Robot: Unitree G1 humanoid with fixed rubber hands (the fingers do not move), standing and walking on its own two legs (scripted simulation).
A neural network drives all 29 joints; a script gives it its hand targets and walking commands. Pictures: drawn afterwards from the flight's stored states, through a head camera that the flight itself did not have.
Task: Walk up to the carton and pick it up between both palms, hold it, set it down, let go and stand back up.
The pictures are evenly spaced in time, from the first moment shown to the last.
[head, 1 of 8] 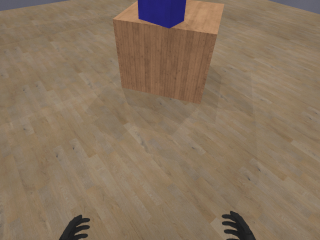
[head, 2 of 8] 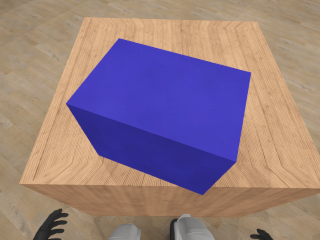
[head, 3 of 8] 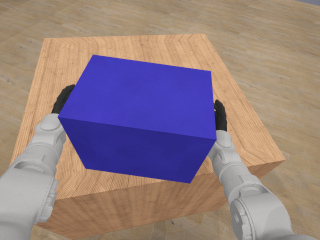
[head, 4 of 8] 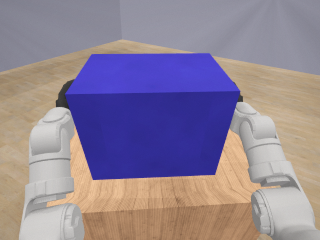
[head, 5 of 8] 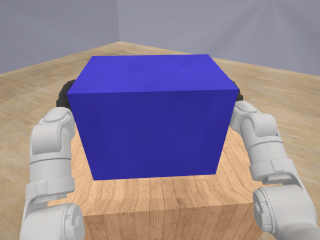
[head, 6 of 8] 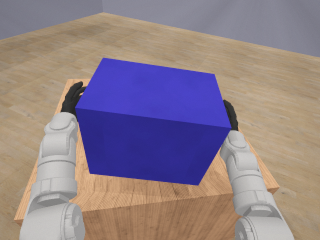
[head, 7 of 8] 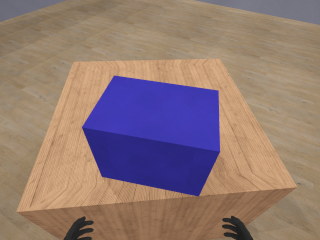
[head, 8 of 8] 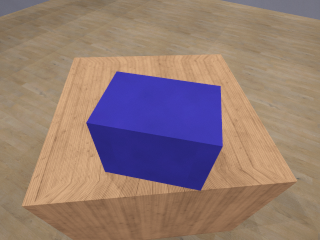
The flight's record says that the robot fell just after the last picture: no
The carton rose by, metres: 0.21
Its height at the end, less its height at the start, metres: +0.00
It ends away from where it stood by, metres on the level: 0.03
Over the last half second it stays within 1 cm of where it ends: yes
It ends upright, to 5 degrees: yes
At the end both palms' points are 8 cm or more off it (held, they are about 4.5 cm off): yes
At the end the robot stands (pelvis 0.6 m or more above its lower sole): yes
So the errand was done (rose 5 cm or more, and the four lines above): yes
